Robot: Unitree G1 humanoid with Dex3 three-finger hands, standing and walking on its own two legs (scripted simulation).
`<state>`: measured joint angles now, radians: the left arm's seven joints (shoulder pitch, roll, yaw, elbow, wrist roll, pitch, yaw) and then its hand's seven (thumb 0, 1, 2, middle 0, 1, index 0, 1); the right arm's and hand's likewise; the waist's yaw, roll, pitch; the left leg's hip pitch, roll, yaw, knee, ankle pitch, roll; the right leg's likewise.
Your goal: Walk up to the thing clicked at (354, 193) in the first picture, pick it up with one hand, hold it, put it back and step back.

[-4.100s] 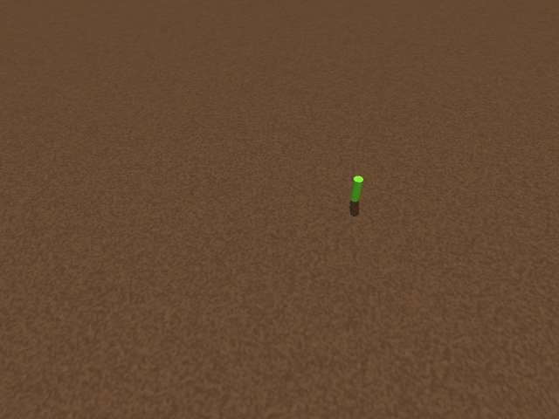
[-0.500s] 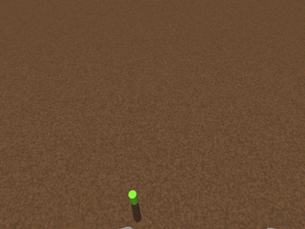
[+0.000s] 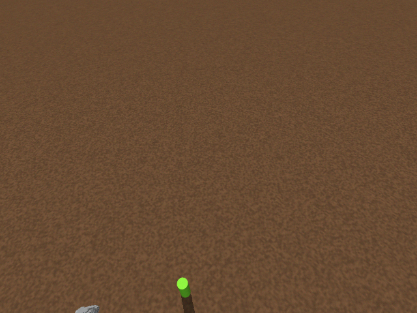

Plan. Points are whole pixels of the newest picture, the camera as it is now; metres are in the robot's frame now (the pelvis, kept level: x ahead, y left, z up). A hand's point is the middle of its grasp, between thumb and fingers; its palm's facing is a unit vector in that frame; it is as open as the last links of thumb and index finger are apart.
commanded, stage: walk up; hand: left
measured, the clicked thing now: (184, 287) +0.35 +0.15 -0.71
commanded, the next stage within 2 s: stand in 0.78 s
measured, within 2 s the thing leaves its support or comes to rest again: neither
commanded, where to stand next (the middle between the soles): +0.03 +0.00 m, yaw +1 degrees
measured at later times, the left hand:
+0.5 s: hand out of the picture +0.08 +0.26 -0.15, palm faces +0.00 -0.95 -0.32, open 7.4 cm
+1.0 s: hand out of the picture +0.09 +0.26 -0.15, palm faces -0.01 -0.94 -0.33, open 7.4 cm
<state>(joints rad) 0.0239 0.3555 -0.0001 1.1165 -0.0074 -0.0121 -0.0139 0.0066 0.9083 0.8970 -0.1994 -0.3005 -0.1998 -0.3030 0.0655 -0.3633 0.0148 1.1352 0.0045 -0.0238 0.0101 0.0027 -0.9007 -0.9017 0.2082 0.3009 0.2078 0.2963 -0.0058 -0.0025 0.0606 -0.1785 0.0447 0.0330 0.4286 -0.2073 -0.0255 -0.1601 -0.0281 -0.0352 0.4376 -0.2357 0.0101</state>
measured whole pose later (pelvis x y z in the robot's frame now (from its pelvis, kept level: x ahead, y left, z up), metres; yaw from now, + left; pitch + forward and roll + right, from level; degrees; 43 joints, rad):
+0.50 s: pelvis +0.01 +0.01 +0.01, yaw +0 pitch -2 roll +0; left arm 0.08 0.35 0.02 1.18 0.00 0.00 -0.02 0.01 0.91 0.90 -0.20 -0.30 -0.20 -0.30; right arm 0.08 -0.35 0.01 1.17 0.00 -0.02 0.01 0.00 -0.90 -0.90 0.21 0.30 0.21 0.30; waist 0.00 0.00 0.05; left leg -0.13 0.04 0.03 0.33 -0.17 -0.02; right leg -0.10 -0.03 -0.04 0.32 -0.18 0.02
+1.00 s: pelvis +0.01 +0.01 +0.01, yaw +0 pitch -2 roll +0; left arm 0.07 0.35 0.01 1.15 0.01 -0.01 -0.01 0.01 0.91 0.90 -0.20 -0.30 -0.20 -0.30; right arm 0.06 -0.35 0.00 1.15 -0.01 -0.01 0.01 0.00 -0.90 -0.90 0.21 0.30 0.21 0.30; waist 0.00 0.00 0.05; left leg -0.12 0.03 0.04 0.32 -0.17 -0.01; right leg -0.09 -0.04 -0.04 0.30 -0.18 0.03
